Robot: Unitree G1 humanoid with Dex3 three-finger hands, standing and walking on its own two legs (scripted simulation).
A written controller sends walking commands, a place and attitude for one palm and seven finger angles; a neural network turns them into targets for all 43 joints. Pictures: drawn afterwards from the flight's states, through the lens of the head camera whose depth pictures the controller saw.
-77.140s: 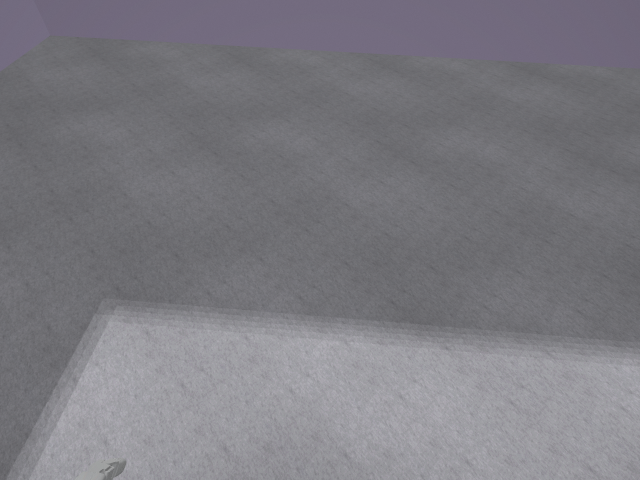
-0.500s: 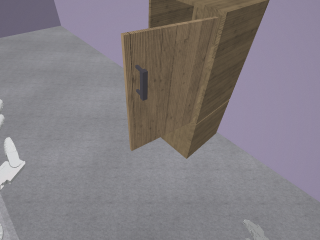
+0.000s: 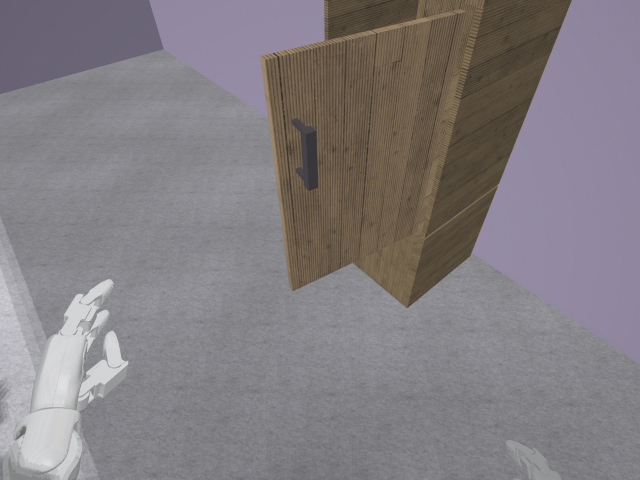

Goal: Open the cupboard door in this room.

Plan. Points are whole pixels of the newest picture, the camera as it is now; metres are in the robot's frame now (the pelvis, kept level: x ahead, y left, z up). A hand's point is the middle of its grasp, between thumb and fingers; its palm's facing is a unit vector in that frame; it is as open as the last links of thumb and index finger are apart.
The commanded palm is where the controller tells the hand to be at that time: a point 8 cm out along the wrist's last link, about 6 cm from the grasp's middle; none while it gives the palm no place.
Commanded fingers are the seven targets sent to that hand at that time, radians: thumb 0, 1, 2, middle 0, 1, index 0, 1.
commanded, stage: let the arm hang, fingers relaxed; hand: left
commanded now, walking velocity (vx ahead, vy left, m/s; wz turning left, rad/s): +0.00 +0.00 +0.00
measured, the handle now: (304, 154) +0.64 +0.05 +0.08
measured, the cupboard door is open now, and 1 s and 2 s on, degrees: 80 80 80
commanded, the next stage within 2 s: look to check the result in 1.00 s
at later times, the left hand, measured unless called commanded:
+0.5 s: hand out of the picture -0.02 +0.18 -0.15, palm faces +0.04 -0.97 -0.25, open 7.3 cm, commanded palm none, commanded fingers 0.00 0.90 0.90 -0.20 -0.30 -0.20 -0.30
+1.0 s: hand out of the picture +0.04 +0.17 -0.16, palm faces +0.03 -0.98 -0.21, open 7.4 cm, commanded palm none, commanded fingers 0.00 0.90 0.90 -0.20 -0.30 -0.20 -0.30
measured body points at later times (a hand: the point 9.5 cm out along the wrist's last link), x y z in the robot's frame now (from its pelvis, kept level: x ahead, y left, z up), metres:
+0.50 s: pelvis +0.02 -0.01 +0.02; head +0.04 -0.02 +0.47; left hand -0.02 +0.24 -0.13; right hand +0.00 -0.23 -0.15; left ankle +0.05 +0.12 -0.72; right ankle +0.01 -0.12 -0.72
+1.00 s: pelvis +0.02 -0.01 +0.02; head +0.04 -0.02 +0.47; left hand +0.04 +0.22 -0.14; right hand +0.03 -0.23 -0.15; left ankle +0.05 +0.12 -0.72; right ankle +0.01 -0.12 -0.72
